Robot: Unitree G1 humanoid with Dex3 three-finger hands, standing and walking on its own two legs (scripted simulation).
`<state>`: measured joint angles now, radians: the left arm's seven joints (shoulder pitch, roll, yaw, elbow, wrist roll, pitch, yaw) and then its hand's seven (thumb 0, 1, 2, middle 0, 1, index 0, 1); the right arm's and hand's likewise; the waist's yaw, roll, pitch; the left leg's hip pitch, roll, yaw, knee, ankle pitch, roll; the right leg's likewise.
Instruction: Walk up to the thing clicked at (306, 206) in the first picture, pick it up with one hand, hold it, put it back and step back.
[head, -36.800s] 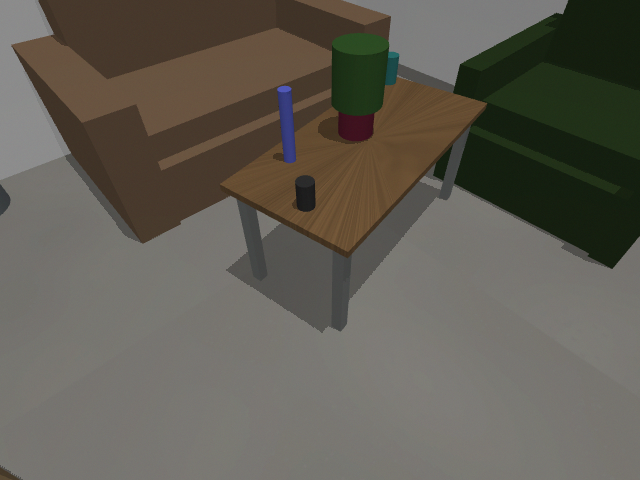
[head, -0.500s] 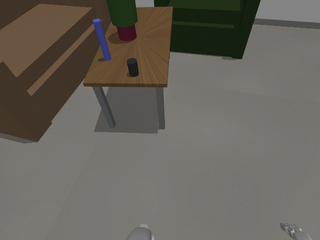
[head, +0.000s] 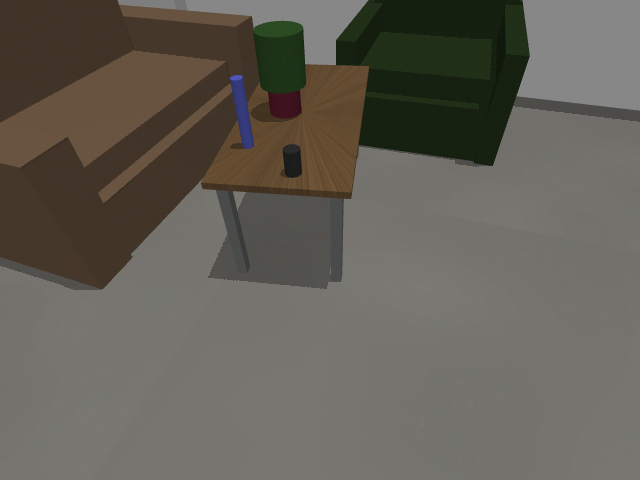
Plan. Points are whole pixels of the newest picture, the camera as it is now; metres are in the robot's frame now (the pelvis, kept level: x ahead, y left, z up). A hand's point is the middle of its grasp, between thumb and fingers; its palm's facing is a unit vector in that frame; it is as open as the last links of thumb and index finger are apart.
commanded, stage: step back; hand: left
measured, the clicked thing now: (292, 161) +1.13 +0.15 -0.24
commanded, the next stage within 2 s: stand in 0.62 s
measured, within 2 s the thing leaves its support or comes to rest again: neither
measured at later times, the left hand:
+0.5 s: hand out of the picture +0.11 +0.30 -0.15, palm faces +0.01 -0.93 -0.37, open 7.4 cm
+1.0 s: hand out of the picture +0.13 +0.27 -0.13, palm faces -0.03 -0.94 -0.33, open 7.4 cm
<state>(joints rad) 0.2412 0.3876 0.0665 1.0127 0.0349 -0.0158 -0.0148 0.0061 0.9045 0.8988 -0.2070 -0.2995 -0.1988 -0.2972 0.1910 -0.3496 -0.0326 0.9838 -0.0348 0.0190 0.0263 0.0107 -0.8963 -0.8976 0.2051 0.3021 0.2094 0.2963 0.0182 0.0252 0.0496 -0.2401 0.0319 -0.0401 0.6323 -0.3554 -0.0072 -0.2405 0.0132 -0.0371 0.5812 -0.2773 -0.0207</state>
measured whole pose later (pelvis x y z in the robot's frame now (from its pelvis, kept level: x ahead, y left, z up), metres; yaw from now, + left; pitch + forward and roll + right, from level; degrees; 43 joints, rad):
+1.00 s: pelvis +0.04 +0.03 +0.02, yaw +0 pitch -3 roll +0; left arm 0.07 0.35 0.00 1.13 0.01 -0.02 -0.01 0.00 0.90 0.90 -0.21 -0.30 -0.20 -0.30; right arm 0.06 -0.35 -0.01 1.13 0.00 -0.01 0.01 0.01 -0.90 -0.90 0.20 0.30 0.21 0.30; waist -0.01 0.00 0.06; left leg -0.12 0.03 0.02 0.33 -0.16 -0.02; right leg -0.08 -0.02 0.01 0.33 -0.20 0.02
